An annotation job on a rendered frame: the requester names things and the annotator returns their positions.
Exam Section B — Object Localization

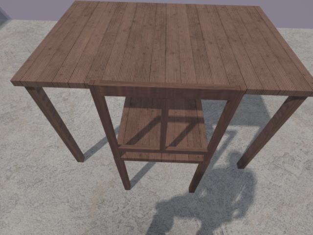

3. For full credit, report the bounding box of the chair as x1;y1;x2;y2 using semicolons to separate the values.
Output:
88;80;246;193

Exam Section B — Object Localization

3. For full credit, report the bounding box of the table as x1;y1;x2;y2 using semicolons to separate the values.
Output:
10;0;313;169

